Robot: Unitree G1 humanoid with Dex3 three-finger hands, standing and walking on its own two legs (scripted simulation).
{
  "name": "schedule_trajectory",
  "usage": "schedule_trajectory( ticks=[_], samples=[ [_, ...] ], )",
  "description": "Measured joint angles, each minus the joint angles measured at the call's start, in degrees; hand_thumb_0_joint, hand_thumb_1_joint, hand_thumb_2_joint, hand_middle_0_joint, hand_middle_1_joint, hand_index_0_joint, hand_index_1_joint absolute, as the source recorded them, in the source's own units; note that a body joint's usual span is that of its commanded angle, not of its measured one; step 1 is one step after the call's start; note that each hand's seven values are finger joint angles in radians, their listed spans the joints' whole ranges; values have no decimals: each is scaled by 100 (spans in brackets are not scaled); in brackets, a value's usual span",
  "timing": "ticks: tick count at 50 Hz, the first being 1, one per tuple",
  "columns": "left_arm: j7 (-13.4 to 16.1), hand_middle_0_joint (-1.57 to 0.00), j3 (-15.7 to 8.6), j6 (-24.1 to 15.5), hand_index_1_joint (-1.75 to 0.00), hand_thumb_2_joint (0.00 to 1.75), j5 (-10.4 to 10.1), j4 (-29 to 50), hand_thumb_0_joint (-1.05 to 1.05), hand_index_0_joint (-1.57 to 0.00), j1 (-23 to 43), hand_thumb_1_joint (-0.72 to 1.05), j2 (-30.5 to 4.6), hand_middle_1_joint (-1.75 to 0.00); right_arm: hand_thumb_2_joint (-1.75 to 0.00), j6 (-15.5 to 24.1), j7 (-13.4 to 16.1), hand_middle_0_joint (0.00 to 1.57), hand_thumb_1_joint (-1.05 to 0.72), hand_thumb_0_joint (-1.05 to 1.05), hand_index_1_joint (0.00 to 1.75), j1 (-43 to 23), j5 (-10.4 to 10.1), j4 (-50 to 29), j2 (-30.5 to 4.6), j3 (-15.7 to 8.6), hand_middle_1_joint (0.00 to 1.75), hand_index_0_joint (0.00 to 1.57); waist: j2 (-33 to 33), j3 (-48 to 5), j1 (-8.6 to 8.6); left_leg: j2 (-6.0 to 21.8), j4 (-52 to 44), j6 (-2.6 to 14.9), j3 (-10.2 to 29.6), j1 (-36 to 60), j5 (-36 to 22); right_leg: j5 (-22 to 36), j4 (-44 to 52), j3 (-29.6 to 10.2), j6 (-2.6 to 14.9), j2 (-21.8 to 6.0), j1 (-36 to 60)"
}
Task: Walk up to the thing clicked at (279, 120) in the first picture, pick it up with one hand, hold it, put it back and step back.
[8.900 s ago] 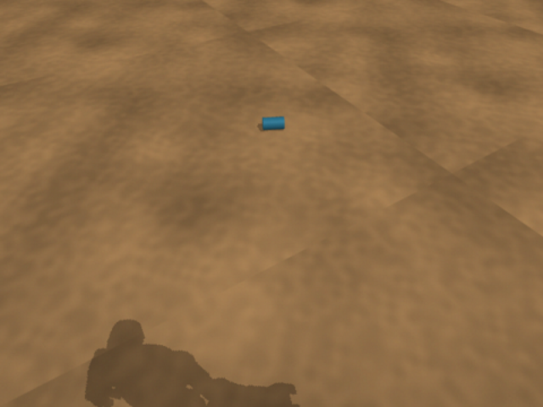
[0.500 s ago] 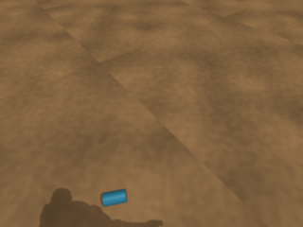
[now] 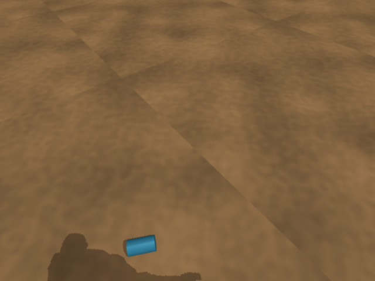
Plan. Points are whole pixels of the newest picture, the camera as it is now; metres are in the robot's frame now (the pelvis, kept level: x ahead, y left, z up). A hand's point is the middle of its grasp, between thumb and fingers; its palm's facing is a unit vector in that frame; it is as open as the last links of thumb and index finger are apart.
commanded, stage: stand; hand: left
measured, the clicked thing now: (141, 245) +0.45 +0.27 -0.74
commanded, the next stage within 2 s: walk up in 0.16 s
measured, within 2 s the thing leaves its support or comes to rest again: neither
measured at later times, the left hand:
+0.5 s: hand out of the picture +0.09 +0.27 -0.16, palm faces -0.02 -0.94 -0.35, open 7.4 cm
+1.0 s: hand out of the picture +0.12 +0.27 -0.16, palm faces -0.02 -0.93 -0.36, open 7.4 cm
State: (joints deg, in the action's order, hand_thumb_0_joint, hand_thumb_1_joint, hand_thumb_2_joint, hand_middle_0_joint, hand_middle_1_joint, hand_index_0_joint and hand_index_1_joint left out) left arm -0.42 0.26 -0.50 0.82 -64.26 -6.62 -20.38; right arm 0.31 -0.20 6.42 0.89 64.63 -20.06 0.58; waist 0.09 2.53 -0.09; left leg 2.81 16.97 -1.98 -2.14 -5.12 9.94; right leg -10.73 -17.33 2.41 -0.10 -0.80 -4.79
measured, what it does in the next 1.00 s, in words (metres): stands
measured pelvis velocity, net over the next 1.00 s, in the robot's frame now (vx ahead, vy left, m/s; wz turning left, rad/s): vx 0.03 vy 0.01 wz -0.02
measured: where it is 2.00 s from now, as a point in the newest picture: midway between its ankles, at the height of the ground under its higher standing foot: outside the picture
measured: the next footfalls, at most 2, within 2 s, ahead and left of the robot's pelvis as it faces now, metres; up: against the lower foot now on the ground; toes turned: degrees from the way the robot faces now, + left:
none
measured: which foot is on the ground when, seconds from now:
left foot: down 0.00-1.00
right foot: down 0.00-1.00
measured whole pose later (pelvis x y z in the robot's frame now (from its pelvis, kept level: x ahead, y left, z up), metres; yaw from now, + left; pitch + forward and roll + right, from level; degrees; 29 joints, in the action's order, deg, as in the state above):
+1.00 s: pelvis +0.03 +0.01 -0.01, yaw -1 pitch -3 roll +0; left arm 0.0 -0.9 -0.5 0.9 -59.7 -7.5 -20.7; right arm -0.7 -0.5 6.9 0.8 59.1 -19.9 -1.8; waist 0.2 4.1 0.3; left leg 2.5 25.0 -1.1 -3.2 -4.5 17.1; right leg -17.4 -25.3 1.2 -0.7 -1.5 -4.5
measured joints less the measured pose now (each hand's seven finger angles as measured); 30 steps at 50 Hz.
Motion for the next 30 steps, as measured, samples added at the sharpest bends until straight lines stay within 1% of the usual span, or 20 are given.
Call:
schedule_trajectory(
  ticks=[8, 14, 18, 30],
  samples=[
    [0, -20, -5, 4, -30, 90, 1, -5, 1, -20, -11, 91, -9, -30, -90, 3, 1, 21, -90, 0, 30, 5, 2, -4, 0, 1, 30, 20, -1, 6, -1, -10, -8, 7, -2, 2, -3, 0, 3, -2, -9, -10, 0],
    [-47, -20, -144, -23, -30, 90, 67, 78, 1, -20, -152, 91, 6, -30, -90, -21, -49, 21, -90, 0, 30, 186, 53, -102, -29, -110, 30, 20, 42, -52, 38, 14, 342, 47, 1, -69, 248, -165, -184, -6, -8, 4, 3],
    [-46, -20, -183, -14, -30, 90, 70, 122, 1, -20, -270, 91, -12, -30, -90, -16, -59, 21, -90, 0, 30, 322, 80, -138, -25, -140, 30, 20, 14, -103, 53, -12, 434, 62, -19, -53, 372, -285, -286, -27, -35, -26, 9],
    [14, -20, -142, 11, -30, 90, -4, 294, 1, -20, -211, 91, -43, -30, -90, -44, -22, 21, -90, 0, 30, 232, 24, -386, 48, -195, 30, 21, -55, 62, 44, -69, 612, 119, -96, 39, 607, -531, -545, -105, -95, -94, 36]
  ],
)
